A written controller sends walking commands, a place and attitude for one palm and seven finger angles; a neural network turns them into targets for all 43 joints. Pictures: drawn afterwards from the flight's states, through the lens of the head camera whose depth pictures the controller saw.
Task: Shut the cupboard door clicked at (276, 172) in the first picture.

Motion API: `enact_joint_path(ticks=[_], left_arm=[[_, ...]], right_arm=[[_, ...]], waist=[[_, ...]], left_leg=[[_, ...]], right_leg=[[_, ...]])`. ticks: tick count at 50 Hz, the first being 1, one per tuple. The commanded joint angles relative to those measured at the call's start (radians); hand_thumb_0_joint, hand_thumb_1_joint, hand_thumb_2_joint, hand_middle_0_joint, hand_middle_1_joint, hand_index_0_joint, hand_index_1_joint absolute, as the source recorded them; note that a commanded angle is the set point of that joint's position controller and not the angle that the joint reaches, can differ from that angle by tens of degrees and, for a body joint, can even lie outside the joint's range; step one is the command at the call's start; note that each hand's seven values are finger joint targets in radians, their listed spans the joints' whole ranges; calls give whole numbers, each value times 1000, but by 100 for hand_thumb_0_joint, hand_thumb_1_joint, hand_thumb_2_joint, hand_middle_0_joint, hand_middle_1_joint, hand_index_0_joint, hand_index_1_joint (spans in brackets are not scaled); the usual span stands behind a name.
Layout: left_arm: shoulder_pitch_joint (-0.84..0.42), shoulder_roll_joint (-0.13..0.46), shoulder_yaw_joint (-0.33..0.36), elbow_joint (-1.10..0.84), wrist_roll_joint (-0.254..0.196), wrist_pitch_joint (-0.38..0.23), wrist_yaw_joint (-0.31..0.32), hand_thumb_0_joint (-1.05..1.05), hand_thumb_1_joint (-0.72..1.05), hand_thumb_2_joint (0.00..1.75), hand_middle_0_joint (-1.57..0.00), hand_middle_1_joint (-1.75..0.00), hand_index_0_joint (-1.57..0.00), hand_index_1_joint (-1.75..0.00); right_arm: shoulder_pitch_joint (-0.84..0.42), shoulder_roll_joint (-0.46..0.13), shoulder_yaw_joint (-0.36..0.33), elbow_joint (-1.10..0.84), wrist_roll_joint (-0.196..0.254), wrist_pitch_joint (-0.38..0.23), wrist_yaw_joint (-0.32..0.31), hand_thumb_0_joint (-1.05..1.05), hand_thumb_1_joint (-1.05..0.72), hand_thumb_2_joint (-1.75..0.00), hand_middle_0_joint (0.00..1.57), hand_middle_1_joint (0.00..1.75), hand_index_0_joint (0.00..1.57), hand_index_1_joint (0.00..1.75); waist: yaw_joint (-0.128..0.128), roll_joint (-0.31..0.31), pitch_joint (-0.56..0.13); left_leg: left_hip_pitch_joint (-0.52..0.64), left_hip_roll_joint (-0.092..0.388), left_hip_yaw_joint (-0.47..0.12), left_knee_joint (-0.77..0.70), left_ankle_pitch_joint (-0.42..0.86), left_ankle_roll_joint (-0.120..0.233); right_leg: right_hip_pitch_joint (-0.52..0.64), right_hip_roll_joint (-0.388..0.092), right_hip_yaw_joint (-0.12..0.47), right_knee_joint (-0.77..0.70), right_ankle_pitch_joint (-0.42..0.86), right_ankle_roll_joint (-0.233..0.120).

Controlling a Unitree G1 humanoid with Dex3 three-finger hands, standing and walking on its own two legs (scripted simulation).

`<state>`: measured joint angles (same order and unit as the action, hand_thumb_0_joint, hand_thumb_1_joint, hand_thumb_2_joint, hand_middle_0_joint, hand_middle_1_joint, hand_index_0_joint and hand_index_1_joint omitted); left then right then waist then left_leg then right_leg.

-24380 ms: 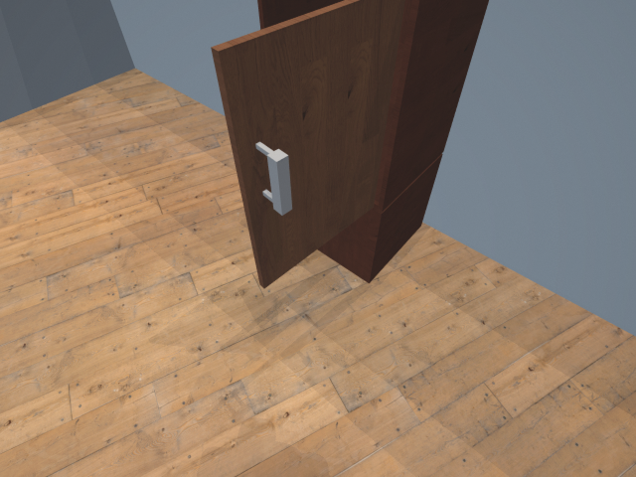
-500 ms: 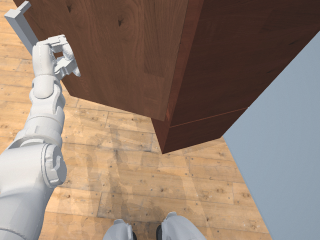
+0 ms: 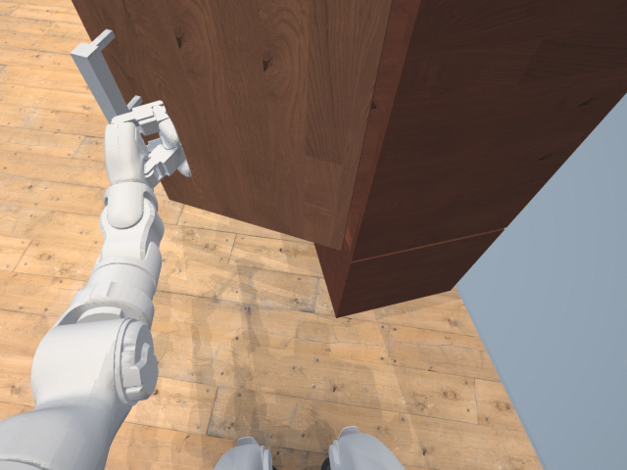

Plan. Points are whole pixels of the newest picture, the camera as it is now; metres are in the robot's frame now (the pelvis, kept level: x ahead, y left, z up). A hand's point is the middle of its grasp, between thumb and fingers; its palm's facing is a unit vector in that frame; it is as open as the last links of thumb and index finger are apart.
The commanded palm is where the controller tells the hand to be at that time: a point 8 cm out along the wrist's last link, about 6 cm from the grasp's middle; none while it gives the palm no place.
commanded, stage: draw the hand back to the body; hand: left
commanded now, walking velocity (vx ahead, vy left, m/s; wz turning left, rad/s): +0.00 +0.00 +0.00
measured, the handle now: (114, 81) +0.67 +0.24 +0.08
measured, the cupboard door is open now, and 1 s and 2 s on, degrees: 58 58 58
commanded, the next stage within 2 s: step back with the hand held close in 1.44 s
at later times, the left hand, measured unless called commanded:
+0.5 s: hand (72, 249) +0.33 +0.19 +0.15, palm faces +0.12 -0.98 -0.16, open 3.1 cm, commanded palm +0.30 +0.25 +0.17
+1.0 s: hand out of the picture +0.22 +0.28 +0.21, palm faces +0.43 -0.82 -0.38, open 5.6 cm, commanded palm +0.16 +0.32 +0.24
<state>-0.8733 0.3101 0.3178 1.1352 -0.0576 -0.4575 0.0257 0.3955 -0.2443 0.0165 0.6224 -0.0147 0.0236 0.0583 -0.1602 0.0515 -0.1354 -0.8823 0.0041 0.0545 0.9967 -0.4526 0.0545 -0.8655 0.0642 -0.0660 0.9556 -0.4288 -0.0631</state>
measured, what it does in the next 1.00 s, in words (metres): rises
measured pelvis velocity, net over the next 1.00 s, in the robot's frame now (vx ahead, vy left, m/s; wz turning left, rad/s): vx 0.02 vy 0.02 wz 0.05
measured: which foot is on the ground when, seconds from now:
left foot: down 0.00-1.00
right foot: down 0.00-1.00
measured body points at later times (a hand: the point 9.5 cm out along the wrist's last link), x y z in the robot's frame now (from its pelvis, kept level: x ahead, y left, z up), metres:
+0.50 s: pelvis +0.00 +0.01 +0.05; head +0.00 +0.00 +0.50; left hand +0.32 +0.25 +0.16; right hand +0.18 -0.23 -0.03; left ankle +0.01 +0.08 -0.67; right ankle +0.01 -0.08 -0.67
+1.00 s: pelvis +0.02 +0.02 +0.07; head +0.00 -0.02 +0.52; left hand +0.19 +0.32 +0.23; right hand +0.21 -0.19 -0.03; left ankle +0.01 +0.08 -0.67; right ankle +0.01 -0.08 -0.67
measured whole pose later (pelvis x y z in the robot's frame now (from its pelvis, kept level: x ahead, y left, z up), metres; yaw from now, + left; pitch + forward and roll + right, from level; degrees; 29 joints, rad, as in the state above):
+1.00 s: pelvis +0.02 +0.02 +0.07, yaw +3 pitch -4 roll -1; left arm 0.39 0.35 0.28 -0.29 -0.09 -0.03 0.08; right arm 0.21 -0.22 0.05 0.61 0.03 -0.01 -0.06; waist 0.05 0.09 0.01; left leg -0.10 -0.06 0.03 0.41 -0.25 0.07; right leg -0.07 0.03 -0.06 0.37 -0.24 -0.03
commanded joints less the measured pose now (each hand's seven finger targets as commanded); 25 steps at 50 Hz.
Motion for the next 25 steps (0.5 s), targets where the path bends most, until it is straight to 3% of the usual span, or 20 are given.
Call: enact_joint_path(ticks=[1, 4, 5, 7, 8, 9, 11, 12, 13, 14, 16, 18, 19, 21, 25], left_arm=[[-181, 218, 18, -354, -38, -44, -42, 0, 90, 90, -130, -150, -130, -150], [-102, 190, -4, -482, -85, 19, -69, 0, 90, 90, -130, -150, -130, -150], [-78, 152, -33, -527, -102, 35, -77, 0, 90, 90, -130, -150, -130, -150], [-58, 146, -44, -633, -126, 42, -83, 0, 90, 90, -130, -150, -130, -150], [-44, 126, -73, -664, -129, 46, -85, 0, 90, 90, -130, -150, -130, -150], [-24, 108, -86, -712, -136, 45, -88, 0, 90, 90, -130, -150, -130, -150], [66, 122, -92, -761, -134, 55, -96, 0, 90, 90, -130, -150, -130, -150], [91, 102, -110, -758, -135, 65, -103, 0, 90, 90, -130, -150, -130, -150], [123, 98, -120, -759, -135, 81, -109, 0, 90, 90, -130, -150, -130, -150], [157, 94, -120, -769, -139, 101, -115, 0, 90, 90, -127, -147, -127, -147], [228, 98, -117, -824, -153, 140, -127, 0, 90, 90, -122, -141, -122, -141], [279, 110, -105, -893, -173, 175, -138, 0, 90, 90, -116, -135, -116, -135], [294, 140, -172, -1011, -80, 184, -75, 0, 90, 90, -113, -132, -113, -132], [379, 138, -156, -1078, -80, 221, -24, 0, 90, 90, -108, -126, -108, -126], [460, 149, -141, -1157, -54, 273, 25, 0, 90, 90, -97, -114, -97, -114]], right_arm=[[119, -177, -70, -116, 19, -3, -11, 0, -90, -90, 20, 30, 20, 30], [83, -169, -70, -137, 45, 2, -27, 0, -90, -90, 20, 30, 20, 30], [68, -164, -68, -145, 50, -4, -32, 0, -90, -90, 20, 30, 20, 30], [35, -159, -66, -146, 61, -20, -47, 0, -90, -90, 20, 30, 20, 30], [22, -155, -63, -141, 61, -27, -51, 0, -90, -90, 20, 30, 20, 30], [12, -153, -63, -142, 63, -38, -54, 0, -90, -90, 20, 30, 20, 30], [-14, -155, -60, -141, 67, -52, -63, 0, -90, -90, 20, 30, 20, 30], [-29, -149, -55, -138, 68, -60, -65, 0, -90, -90, 20, 30, 20, 30], [-46, -150, -54, -138, 72, -65, -67, 0, -90, -90, 20, 30, 20, 30], [-58, -150, -50, -143, 74, -70, -68, 0, -90, -90, 20, 30, 20, 30], [-92, -151, -50, -161, 81, -80, -74, 0, -90, -90, 20, 30, 20, 30], [-138, -148, -43, -178, 89, -89, -81, 0, -90, -90, 20, 30, 20, 30], [-192, -116, -47, -197, 85, -63, -94, 0, -90, -90, 20, 30, 20, 30], [-232, -112, -39, -214, 85, -49, -116, 0, -90, -90, 20, 30, 20, 30], [-276, -104, -21, -202, 83, -40, -137, 0, -90, -90, 20, 30, 20, 30]], waist=[[79, -14, -541], [81, -72, -416], [79, -84, -385], [87, -22, -343], [82, -15, -303], [81, -21, -304], [96, 14, -255], [93, -1, -232], [100, 26, -198], [106, 7, -189], [126, 30, -186], [145, -8, -187], [150, -28, -204], [153, -87, -135], [155, -46, -31]], left_leg=[[354, -14, -70, -146, 445, -15], [348, -10, -53, -204, 387, -7], [354, -12, -49, -221, 359, -4], [417, -8, -51, -250, 351, -4], [440, -5, -56, -262, 343, -5], [464, -4, -60, -272, 340, -3], [492, -2, -65, -293, 339, -5], [501, -1, -72, -311, 318, -7], [506, 0, -74, -323, 299, -9], [508, 1, -83, -340, 284, -11], [540, -2, -83, -360, 279, -11], [555, 1, -89, -384, 281, -12], [591, -4, -77, -430, 268, -15], [578, 3, -79, -469, 239, -10], [649, 17, -95, -544, 236, -15]], right_leg=[[429, -11, 81, -143, 526, 42], [470, -12, 83, -211, 511, 51], [480, -12, 83, -232, 492, 53], [466, -14, 80, -259, 458, 50], [450, -12, 72, -270, 436, 47], [444, -13, 70, -281, 422, 49], [441, -15, 65, -294, 397, 42], [427, -18, 58, -302, 370, 43], [415, -19, 57, -311, 342, 40], [420, -20, 50, -318, 319, 38], [448, -26, 51, -335, 305, 35], [483, -31, 49, -347, 305, 33], [543, -56, 99, -402, 276, 36], [584, -65, 98, -445, 244, 41], [607, -64, 86, -505, 235, 33]])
